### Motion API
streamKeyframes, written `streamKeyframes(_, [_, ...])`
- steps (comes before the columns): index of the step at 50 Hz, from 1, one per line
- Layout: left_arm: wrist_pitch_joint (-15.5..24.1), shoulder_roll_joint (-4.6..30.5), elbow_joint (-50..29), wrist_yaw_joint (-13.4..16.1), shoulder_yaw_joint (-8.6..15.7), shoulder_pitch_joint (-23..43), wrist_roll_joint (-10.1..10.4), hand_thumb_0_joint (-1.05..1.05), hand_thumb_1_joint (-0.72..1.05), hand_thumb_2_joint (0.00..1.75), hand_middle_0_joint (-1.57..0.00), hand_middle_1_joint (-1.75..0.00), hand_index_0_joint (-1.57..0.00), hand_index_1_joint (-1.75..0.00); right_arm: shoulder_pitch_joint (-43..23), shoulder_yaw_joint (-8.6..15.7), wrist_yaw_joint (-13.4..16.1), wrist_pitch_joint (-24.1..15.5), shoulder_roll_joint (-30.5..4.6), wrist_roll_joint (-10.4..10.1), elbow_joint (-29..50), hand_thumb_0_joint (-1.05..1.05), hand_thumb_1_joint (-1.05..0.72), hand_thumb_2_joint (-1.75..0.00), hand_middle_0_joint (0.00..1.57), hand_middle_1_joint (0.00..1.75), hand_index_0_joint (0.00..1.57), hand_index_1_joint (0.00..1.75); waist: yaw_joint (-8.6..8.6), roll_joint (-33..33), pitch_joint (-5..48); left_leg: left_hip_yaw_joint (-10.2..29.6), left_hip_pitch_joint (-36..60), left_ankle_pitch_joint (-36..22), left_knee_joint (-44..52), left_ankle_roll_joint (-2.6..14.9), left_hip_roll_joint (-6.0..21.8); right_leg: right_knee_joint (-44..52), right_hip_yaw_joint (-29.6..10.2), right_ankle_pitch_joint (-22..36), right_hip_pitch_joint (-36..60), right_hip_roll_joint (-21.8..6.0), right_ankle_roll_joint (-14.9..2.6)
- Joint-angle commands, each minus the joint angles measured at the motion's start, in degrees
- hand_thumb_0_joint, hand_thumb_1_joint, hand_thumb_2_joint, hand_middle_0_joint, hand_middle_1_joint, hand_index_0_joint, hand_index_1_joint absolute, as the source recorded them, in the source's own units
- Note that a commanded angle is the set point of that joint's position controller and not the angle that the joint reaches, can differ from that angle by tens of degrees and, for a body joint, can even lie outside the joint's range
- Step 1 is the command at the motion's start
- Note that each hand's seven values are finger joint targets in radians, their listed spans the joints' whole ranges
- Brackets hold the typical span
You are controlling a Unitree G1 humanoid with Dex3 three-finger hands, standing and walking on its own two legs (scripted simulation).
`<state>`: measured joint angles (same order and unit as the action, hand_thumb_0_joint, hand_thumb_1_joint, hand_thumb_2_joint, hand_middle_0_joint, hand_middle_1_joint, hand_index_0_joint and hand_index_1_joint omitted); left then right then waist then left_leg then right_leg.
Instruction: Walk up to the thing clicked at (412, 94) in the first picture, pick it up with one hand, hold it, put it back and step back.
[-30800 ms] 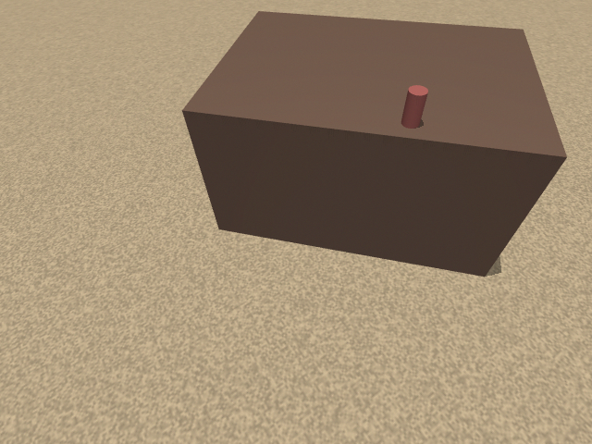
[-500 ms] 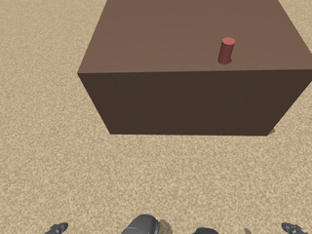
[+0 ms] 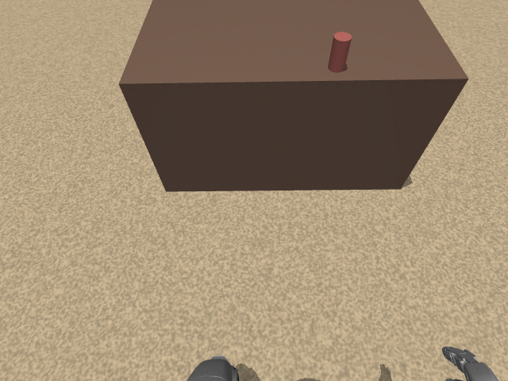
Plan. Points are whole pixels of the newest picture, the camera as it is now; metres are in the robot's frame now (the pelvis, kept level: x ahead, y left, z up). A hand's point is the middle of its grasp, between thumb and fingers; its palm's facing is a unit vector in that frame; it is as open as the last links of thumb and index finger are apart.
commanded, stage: step back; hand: right
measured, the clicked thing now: (339, 52) +1.04 -0.19 -0.10
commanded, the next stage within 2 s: stand in 1.06 s
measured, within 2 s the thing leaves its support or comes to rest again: neither
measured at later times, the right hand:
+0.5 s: hand out of the picture +0.04 -0.25 -0.14, palm faces -0.08 +0.93 -0.36, open 7.4 cm
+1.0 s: hand out of the picture +0.12 -0.24 -0.13, palm faces -0.12 +0.92 -0.36, open 7.4 cm
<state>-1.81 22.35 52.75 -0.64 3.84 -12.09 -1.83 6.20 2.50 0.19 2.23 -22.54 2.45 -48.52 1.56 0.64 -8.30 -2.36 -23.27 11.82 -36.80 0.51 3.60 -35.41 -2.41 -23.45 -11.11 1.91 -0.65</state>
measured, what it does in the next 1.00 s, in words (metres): steps on the spot: left foot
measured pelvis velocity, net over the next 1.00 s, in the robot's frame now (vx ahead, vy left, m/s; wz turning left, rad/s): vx -0.01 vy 0.00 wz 0.10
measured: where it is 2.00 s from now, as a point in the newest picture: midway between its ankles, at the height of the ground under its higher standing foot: outside the picture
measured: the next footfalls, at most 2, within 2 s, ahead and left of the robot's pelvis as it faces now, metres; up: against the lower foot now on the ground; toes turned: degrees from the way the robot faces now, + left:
left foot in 0.28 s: +0.02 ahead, +0.12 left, +0.00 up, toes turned +3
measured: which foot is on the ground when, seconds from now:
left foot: down 0.00-0.02, up 0.04-0.26, down 0.28-1.00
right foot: down 0.00-1.00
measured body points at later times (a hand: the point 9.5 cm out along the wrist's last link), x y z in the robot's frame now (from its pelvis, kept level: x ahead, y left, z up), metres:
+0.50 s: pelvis -0.04 +0.00 +0.01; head -0.03 +0.00 +0.46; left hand +0.01 +0.32 -0.11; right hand +0.05 -0.30 -0.11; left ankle -0.02 +0.12 -0.72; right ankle -0.03 -0.13 -0.72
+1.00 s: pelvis -0.01 +0.00 +0.01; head +0.00 +0.01 +0.46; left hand +0.06 +0.32 -0.11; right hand +0.13 -0.29 -0.10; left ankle -0.02 +0.11 -0.72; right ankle -0.03 -0.13 -0.72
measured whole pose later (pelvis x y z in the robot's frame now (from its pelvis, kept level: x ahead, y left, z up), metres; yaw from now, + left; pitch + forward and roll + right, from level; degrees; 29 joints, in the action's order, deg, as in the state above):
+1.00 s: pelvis -0.01 +0.00 +0.01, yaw +6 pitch -2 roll +0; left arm 0.5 21.1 60.1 -0.5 1.9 -4.5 -0.8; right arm 5.4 1.6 0.2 -1.1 -19.4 1.4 -59.8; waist 1.1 -0.7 -3.3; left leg 2.1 -12.5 16.9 -31.3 0.8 -1.2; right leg -29.5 1.8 -18.7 -8.9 -1.2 0.6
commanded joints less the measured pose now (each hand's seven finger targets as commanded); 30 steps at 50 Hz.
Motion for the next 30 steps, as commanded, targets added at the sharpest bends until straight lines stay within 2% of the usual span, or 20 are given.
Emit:
streamKeyframes(1, [2.2, 20.0, -3.7, 1.1, 5.7, -1.1, -1.3, 0.0, 0.9, 0.9, -0.2, -0.3, -0.2, -0.3, -2.1, 2.8, 1.3, -0.8, -9.4, -1.1, 4.1, 0.0, -0.9, -0.9, 0.2, 0.3, 0.2, 0.3, 3.07, -12.6, 6.3, 9.4, -5.9, 21.7, -11.2, -0.69, -5.3, 22.4, -29.0, -16.4, -8.0, -23.4, -12.87])
streamKeyframes(2, [2.4, 19.7, -4.9, 1.1, 5.5, 2.4, -1.2, 0.0, 0.9, 0.9, -0.2, -0.3, -0.2, -0.3, -2.6, 3.8, 1.4, -0.8, -12.2, -1.3, 3.2, 0.0, -0.9, -0.9, 0.2, 0.3, 0.2, 0.3, 1.85, -10.1, 1.1, 12.6, -3.3, 19.7, -17.9, -1.37, -4.0, 23.5, -30.0, -19.0, -15.8, -24.7, -14.87])
streamKeyframes(4, [3.1, 14.1, -5.4, 1.4, 3.8, 6.1, -0.7, 0.0, 0.9, 0.9, -0.2, -0.3, -0.2, -0.3, 1.2, 3.1, 1.1, -1.6, -10.9, -1.8, 0.4, 0.0, -0.9, -0.9, 0.2, 0.3, 0.2, 0.3, -1.04, -5.1, 1.0, 11.3, -4.4, 13.0, -20.2, -0.78, -6.8, 17.0, -15.1, 2.3, -9.3, -16.1, -10.33])
streamKeyframes(5, [3.2, 13.4, -5.3, 1.4, 4.0, 5.4, -0.7, 0.0, 0.9, 0.9, -0.2, -0.3, -0.2, -0.3, 2.7, 2.8, 1.1, -1.9, -10.4, -1.7, 0.0, 0.0, -0.9, -0.9, 0.2, 0.3, 0.2, 0.3, -1.11, -7.4, 3.3, 10.0, -3.1, 12.5, -19.9, -0.77, -6.8, 16.1, -12.4, 5.0, -7.2, -14.9, -9.55])
streamKeyframes(10, [3.3, 14.2, -4.4, 0.9, 4.3, 1.0, -0.9, 0.0, 0.9, 0.9, -0.2, -0.3, -0.2, -0.3, 1.2, 2.5, 0.3, -3.5, -9.7, -0.7, -0.4, 0.0, -0.9, -0.9, 0.2, 0.3, 0.2, 0.3, 2.51, -10.8, 4.7, 3.5, -1.3, 15.7, -2.5, -1.37, -4.3, 14.2, -11.5, 4.7, 1.5, -15.7, -9.9])
streamKeyframes(11, [3.0, 14.3, -4.3, 0.7, 4.1, 1.2, -0.7, 0.0, 0.9, 0.9, -0.2, -0.3, -0.2, -0.3, 1.7, 2.6, 0.2, -3.8, -9.5, -0.8, -0.9, 0.0, -0.9, -0.9, 0.2, 0.3, 0.2, 0.3, 2.09, -10.5, 4.7, 2.0, 1.7, 14.9, 1.8, -1.07, -4.9, 13.2, -10.9, 6.3, 0.8, -15.4, -9.54])
streamKeyframes(13, [2.3, 13.1, -4.6, 0.5, 2.9, 3.4, -0.2, 0.0, 0.9, 0.9, -0.2, -0.3, -0.2, -0.3, 6.1, 3.0, 0.3, -4.5, -8.7, -0.9, -3.2, 0.0, -0.9, -0.9, 0.2, 0.3, 0.2, 0.3, -0.8, -8.6, 6.7, 0.5, 13.4, 5.9, 13.9, 0.01, -6.1, 8.0, -7.8, 8.0, -4.0, -13.9, -7.24])
streamKeyframes(14, [2.1, 10.3, -4.7, 0.3, 1.8, 2.6, -0.1, 0.0, 0.9, 0.9, -0.2, -0.3, -0.2, -0.3, 7.7, 3.7, 0.6, -4.9, -10.0, -0.5, -4.0, 0.0, -0.9, -0.9, 0.2, 0.3, 0.2, 0.3, -1.58, -4.2, 8.5, 6.7, 20.6, 4.3, 15.7, 1.04, -3.1, 2.9, -5.8, 9.8, -8.8, -12.1, -5.41])
streamKeyframes(15, [2.0, 7.0, -4.6, 0.1, 0.7, 3.3, 0.9, 0.0, 0.9, 0.9, -0.2, -0.3, -0.2, -0.3, 7.0, 4.1, 0.8, -5.4, -13.3, -0.2, -3.6, 0.0, -0.9, -0.9, 0.2, 0.3, 0.2, 0.3, -1.71, 7.1, 9.2, 26.0, 20.1, 12.9, 20.3, 5.78, 8.3, -4.0, -0.7, 1.3, -15.4, -5.1, -1.31])
streamKeyframes(16, [1.7, 11.0, -3.4, 0.6, 2.2, 5.0, 1.1, 0.0, 0.9, 0.9, -0.2, -0.3, -0.2, -0.3, 6.5, 4.6, 0.4, -5.3, -17.1, -0.3, -3.1, 0.0, -0.9, -0.9, 0.2, 0.3, 0.2, 0.3, -2.25, 5.4, 8.0, 31.8, 10.8, 24.2, 22.5, 11.94, 14.4, -9.8, 0.6, -9.3, -11.4, -3.6, -1.04])
streamKeyframes(17, [1.8, 11.9, -3.1, 0.5, 2.3, 4.6, 0.9, 0.0, 0.9, 0.9, -0.2, -0.3, -0.2, -0.3, 5.1, 4.6, 0.3, -5.4, -16.2, -0.3, -2.9, 0.0, -0.9, -0.9, 0.2, 0.3, 0.2, 0.3, -1.71, 3.3, 6.2, 31.8, 8.4, 26.0, 23.3, 13.42, 14.9, -13.2, -1.0, -9.8, -10.6, -4.2, -1.11])
streamKeyframes(18, [2.0, 11.0, -3.0, 0.3, 2.2, 4.3, 0.9, 0.0, 0.9, 0.9, -0.2, -0.3, -0.2, -0.3, 4.2, 3.9, 0.4, -5.7, -14.6, 0.0, -2.6, 0.0, -0.9, -0.9, 0.2, 0.3, 0.2, 0.3, -1.3, 2.5, 4.7, 29.2, 9.0, 22.1, 22.7, 12.26, 12.9, -13.2, -2.8, -8.2, -12.4, -4.6, -1.05])
streamKeyframes(20, [2.5, 10.4, -1.6, 0.0, 2.1, 2.9, 1.0, 0.0, 0.9, 0.9, -0.2, -0.3, -0.2, -0.3, 3.0, 3.6, 0.4, -5.8, -13.9, -0.1, -2.9, 0.0, -0.9, -0.9, 0.2, 0.3, 0.2, 0.3, -0.83, 6.1, 4.0, 24.0, 7.9, 18.4, 22.2, 10.08, 10.9, -8.4, -1.0, -5.3, -10.5, -5.4, -1.05])
streamKeyframes(22, [3.0, 9.9, 0.0, -0.1, 2.3, 1.4, 0.8, 0.0, 0.9, 0.9, -0.2, -0.3, -0.2, -0.3, 1.2, 3.5, 0.1, -5.2, -13.1, -0.2, -3.0, 0.0, -0.9, -0.9, 0.2, 0.3, 0.2, 0.3, -0.71, 7.7, 5.5, 18.7, 6.2, 14.5, 20.0, 8.1, 8.1, 0.8, 1.8, -1.6, -4.0, -3.6, -0.61])
streamKeyframes(24, [3.7, 8.6, 1.6, 0.4, 2.2, -0.1, 0.3, 0.0, 0.9, 0.9, -0.2, -0.3, -0.2, -0.3, 0.1, 2.8, -0.1, -4.3, -11.3, -0.9, -3.0, 0.0, -0.9, -0.9, 0.2, 0.3, 0.2, 0.3, 1.11, 6.5, 7.6, 13.3, 2.9, 8.6, 14.5, 4.75, 5.4, 13.0, 3.7, 6.0, 6.0, -1.8, -1.24])
streamKeyframes(25, [4.0, 10.3, 1.9, 0.7, 2.8, -0.3, -0.3, 0.0, 0.9, 0.9, -0.2, -0.3, -0.2, -0.3, 0.9, 2.2, 0.0, -4.1, -9.5, -1.4, -2.9, 0.0, -0.9, -0.9, 0.2, 0.3, 0.2, 0.3, 1.39, 3.4, 8.8, 11.4, -0.7, 7.2, 11.2, 2.49, 3.8, 13.9, 0.0, 7.6, 11.3, -3.4, -2.0])
streamKeyframes(26, [4.4, 13.2, 1.7, 1.0, 3.2, -0.7, -0.5, 0.0, 0.9, 0.9, -0.2, -0.3, -0.2, -0.3, 0.0, 1.7, -0.1, -4.2, -7.7, -1.7, -2.4, 0.0, -0.9, -0.9, 0.2, 0.3, 0.2, 0.3, 1.81, -3.6, 8.5, 8.5, -4.9, 11.0, 5.1, 0.22, -1.1, 17.5, -12.1, -0.1, 10.2, -10.8, -4.81])
streamKeyframes(27, [4.5, 15.9, 1.8, 0.8, 3.4, 1.2, -0.5, 0.0, 0.9, 0.9, -0.2, -0.3, -0.2, -0.3, 0.1, 1.8, 0.1, -3.9, -7.8, -1.6, -3.1, 0.0, -0.9, -0.9, 0.2, 0.3, 0.2, 0.3, 1.08, -7.5, 6.1, 6.1, -3.2, 15.6, -0.9, -0.22, -5.0, 21.0, -19.4, -9.6, 4.2, -17.7, -8.6])
streamKeyframes(28, [4.6, 15.8, 0.1, 0.7, 3.2, 5.7, -0.5, 0.0, 0.9, 0.9, -0.2, -0.3, -0.2, -0.3, 2.2, 2.2, 0.1, -4.1, -9.0, -1.2, -4.3, 0.0, -0.9, -0.9, 0.2, 0.3, 0.2, 0.3, -0.67, -6.5, 4.3, 5.4, -0.1, 15.4, -3.1, -0.61, -3.4, 20.1, -20.2, -8.5, -0.4, -20.6, -11.08])
streamKeyframes(30, [4.6, 13.2, -0.4, 0.9, 2.4, 8.7, 0.2, 0.0, 0.9, 0.9, -0.2, -0.3, -0.2, -0.3, 3.8, 2.0, 0.0, -4.7, -8.3, -1.4, -5.7, 0.0, -0.9, -0.9, 0.2, 0.3, 0.2, 0.3, -2.01, -5.1, 3.7, 5.1, 4.1, 9.4, 3.3, 0.0, -2.5, 16.8, -13.1, 2.5, -2.5, -17.6, -9.16])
